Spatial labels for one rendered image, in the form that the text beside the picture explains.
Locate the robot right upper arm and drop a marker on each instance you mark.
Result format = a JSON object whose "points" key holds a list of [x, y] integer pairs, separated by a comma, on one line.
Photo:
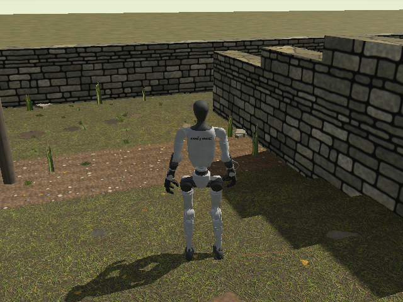
{"points": [[224, 145]]}

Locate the robot left upper arm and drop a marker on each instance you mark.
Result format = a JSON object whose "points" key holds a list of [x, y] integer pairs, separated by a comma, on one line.
{"points": [[178, 144]]}

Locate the robot left hand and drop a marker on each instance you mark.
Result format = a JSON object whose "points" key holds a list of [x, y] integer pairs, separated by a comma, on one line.
{"points": [[168, 185]]}

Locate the robot right hand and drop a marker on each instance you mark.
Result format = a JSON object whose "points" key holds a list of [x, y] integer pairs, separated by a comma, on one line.
{"points": [[228, 178]]}

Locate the right robot shin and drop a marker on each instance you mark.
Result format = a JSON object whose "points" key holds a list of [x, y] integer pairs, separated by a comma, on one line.
{"points": [[217, 229]]}

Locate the robot left forearm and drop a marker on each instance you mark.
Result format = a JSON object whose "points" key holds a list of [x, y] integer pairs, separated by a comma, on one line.
{"points": [[172, 169]]}

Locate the robot left thigh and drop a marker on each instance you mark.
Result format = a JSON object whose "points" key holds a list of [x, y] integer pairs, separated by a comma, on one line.
{"points": [[186, 185]]}

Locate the robot right forearm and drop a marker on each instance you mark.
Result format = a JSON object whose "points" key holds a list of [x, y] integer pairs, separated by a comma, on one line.
{"points": [[230, 167]]}

